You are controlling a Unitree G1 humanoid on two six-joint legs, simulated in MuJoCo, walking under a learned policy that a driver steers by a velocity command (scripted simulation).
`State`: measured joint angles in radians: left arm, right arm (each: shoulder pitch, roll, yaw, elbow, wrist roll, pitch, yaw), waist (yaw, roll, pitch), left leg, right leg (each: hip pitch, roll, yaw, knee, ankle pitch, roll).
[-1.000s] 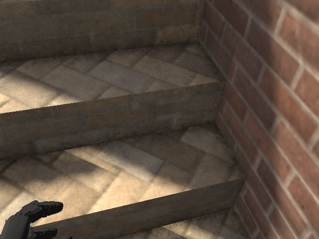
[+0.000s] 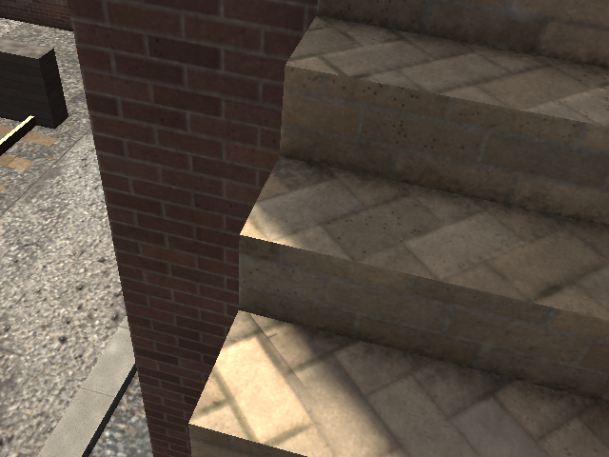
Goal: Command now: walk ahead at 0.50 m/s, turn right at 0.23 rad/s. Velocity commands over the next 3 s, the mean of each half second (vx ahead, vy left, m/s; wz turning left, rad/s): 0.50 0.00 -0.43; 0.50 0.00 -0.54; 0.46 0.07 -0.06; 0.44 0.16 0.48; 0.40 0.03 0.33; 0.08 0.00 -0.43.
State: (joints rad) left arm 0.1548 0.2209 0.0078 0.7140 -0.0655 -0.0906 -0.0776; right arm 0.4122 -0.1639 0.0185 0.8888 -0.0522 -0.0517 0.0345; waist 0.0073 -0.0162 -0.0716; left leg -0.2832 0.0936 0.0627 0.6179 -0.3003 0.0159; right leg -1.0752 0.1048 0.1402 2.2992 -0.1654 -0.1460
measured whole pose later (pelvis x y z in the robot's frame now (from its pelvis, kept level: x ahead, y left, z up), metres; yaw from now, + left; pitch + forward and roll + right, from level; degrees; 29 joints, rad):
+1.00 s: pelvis +0.46 -0.09 +0.35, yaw -32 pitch +1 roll +2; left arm 0.07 0.23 -0.03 0.65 0.00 -0.06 -0.13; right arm 0.39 -0.24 0.01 0.97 -0.07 -0.04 -0.03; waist -0.01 -0.02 -0.17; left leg -0.47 0.06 0.12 0.89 -0.44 -0.01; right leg -0.96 0.09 0.16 2.11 -0.08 -0.17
